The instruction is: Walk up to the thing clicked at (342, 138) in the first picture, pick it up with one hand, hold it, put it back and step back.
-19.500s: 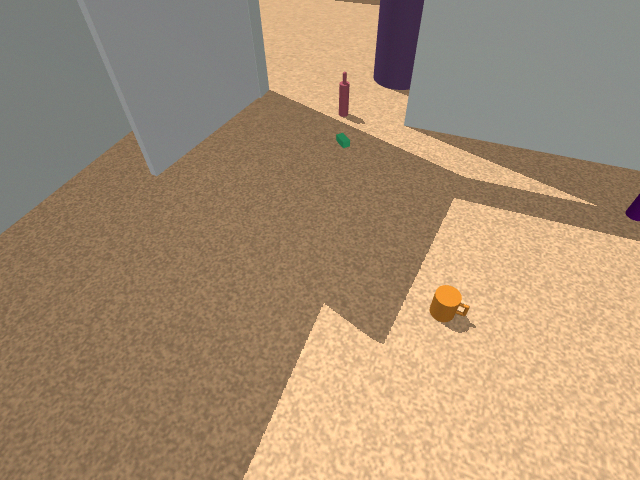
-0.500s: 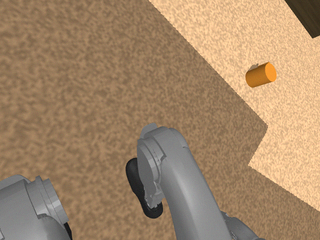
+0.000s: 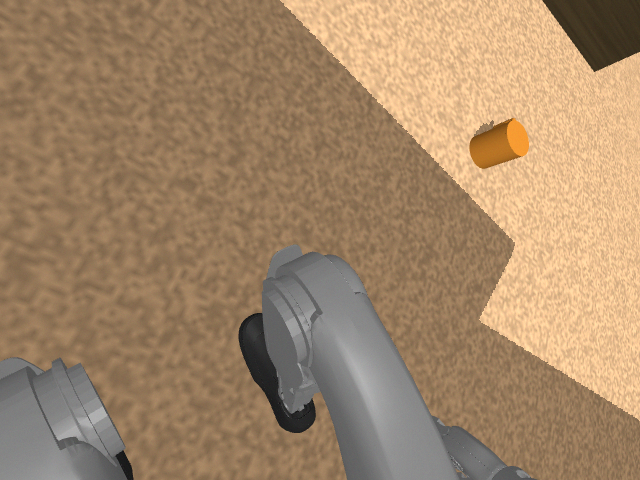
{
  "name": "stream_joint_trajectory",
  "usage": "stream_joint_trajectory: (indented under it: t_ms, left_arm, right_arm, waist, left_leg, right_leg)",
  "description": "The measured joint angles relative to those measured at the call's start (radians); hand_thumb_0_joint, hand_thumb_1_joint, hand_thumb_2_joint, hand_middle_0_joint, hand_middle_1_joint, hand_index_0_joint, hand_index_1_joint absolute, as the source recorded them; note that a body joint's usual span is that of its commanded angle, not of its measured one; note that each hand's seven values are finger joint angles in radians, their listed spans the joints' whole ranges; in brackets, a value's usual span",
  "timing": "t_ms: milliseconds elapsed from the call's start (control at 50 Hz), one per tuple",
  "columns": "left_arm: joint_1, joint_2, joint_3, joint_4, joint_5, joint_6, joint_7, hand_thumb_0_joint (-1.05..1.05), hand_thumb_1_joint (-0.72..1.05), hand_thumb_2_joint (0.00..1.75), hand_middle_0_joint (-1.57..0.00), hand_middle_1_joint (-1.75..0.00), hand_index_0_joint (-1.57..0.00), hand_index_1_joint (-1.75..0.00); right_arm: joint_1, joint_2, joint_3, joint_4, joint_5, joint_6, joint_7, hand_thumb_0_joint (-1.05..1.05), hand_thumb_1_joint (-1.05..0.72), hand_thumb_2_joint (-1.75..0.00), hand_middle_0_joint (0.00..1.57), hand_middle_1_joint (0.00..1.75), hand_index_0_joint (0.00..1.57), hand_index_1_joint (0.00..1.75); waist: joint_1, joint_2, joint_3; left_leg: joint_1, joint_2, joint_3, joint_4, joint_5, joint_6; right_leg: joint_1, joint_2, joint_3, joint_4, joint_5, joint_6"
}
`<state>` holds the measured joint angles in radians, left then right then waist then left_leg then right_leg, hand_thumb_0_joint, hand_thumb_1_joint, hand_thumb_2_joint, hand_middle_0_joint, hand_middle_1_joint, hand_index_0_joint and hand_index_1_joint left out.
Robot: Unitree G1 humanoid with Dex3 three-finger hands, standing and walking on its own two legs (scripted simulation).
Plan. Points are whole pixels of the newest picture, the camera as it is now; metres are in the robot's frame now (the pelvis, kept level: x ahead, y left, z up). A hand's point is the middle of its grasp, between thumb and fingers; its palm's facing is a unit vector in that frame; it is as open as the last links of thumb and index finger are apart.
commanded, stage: rest palm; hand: left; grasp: from above
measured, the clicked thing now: out of the picture +0.49 +0.31 -0.29
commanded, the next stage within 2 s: close in 0.08 s
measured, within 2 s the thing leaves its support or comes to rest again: neither
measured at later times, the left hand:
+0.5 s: hand out of the picture +0.47 +0.30 -0.25, palm faces -0.46 -0.11 -0.88, open 10.0 cm
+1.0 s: hand out of the picture +0.46 +0.30 -0.26, palm faces -0.46 -0.11 -0.88, open 7.7 cm
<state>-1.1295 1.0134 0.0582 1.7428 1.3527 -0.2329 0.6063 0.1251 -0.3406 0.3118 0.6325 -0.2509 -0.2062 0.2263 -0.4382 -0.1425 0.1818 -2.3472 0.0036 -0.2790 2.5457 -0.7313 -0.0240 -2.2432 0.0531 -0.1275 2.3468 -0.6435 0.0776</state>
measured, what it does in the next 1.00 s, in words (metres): stands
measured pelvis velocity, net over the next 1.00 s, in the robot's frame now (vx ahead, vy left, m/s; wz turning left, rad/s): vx -0.01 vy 0.00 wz -0.01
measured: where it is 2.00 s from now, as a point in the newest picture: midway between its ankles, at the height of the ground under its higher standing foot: (210, 446)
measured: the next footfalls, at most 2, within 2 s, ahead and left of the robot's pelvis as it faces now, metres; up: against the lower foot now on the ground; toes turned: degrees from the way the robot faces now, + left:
none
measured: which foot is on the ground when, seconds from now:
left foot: down 0.00-1.00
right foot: down 0.00-1.00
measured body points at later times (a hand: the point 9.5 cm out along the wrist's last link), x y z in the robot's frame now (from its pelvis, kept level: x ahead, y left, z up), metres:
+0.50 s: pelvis +0.00 +0.00 +0.00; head +0.29 +0.13 +0.32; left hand +0.49 +0.30 -0.20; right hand +0.04 -0.25 -0.04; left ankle +0.06 +0.13 -0.27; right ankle +0.12 -0.13 -0.27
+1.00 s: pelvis -0.01 +0.00 +0.00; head +0.28 +0.13 +0.32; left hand +0.48 +0.30 -0.21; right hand +0.03 -0.25 -0.04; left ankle +0.06 +0.13 -0.27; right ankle +0.12 -0.13 -0.27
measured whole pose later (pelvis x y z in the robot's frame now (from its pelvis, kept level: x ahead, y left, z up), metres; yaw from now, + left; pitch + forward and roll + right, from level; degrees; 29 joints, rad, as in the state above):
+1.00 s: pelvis -0.01 +0.00 +0.00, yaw -1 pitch +28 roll -16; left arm -1.13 1.05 0.04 1.72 1.33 -0.24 0.58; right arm 0.12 -0.35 0.34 0.61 -0.25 -0.20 0.21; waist -0.44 -0.15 0.20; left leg -2.34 0.00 -0.29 2.53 -0.72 -0.02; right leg -2.22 0.05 -0.14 2.32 -0.63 0.08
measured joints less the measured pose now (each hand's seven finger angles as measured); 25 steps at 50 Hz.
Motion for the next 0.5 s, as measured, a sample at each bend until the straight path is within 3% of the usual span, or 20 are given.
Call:
stream_joint_trajectory:
  t_ms: [220, 500]
  left_arm:
    - [0.007, 0.013, 0.013, 0.002, -0.02, 0.015, -0.008, 0.0, -0.07, 0.63, -0.47, -0.58, -0.46, -0.59]
    - [-0.001, 0.016, -0.005, -0.019, -0.024, 0.003, -0.021, 0.0, 0.12, 0.48, -0.58, -0.52, -0.6, -0.51]
  right_arm:
    - [0.0, -0.009, 0.007, -0.005, 0.0, -0.009, 0.011, 0.0, -0.91, -0.91, 0.2, 0.3, 0.2, 0.3]
    - [0.001, -0.008, 0.012, -0.008, 0.002, -0.005, 0.008, 0.0, -0.91, -0.9, 0.2, 0.3, 0.2, 0.3]
  waist:
    - [-0.003, 0.002, 0.011]
    - [0.003, 0.002, 0.01]
  left_leg:
    - [0.002, -0.002, -0.009, 0.002, -0.004, -0.002]
    - [0.01, -0.001, -0.011, -0.008, -0.002, -0.002]
  right_leg:
    - [0.005, -0.001, -0.008, -0.003, -0.002, 0.0]
    - [0.015, -0.002, -0.012, -0.015, 0.001, 0.0]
